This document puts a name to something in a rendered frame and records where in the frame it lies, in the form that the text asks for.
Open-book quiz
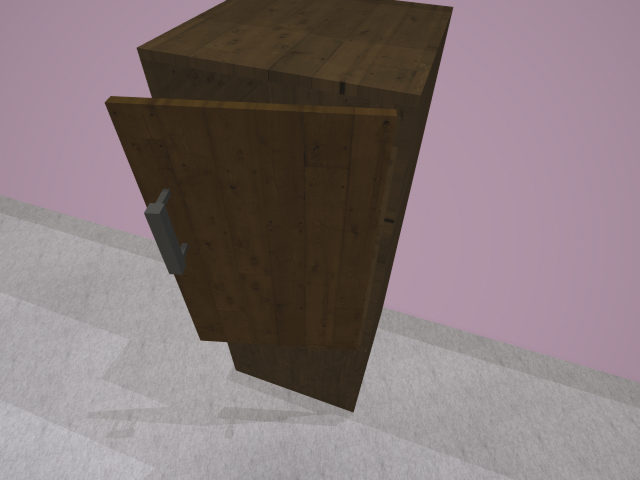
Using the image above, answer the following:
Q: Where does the cupboard door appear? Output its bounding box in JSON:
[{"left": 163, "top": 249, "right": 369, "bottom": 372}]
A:
[{"left": 105, "top": 96, "right": 397, "bottom": 350}]

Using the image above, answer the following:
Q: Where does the handle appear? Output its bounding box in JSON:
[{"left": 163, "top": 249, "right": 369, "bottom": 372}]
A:
[{"left": 144, "top": 189, "right": 189, "bottom": 275}]

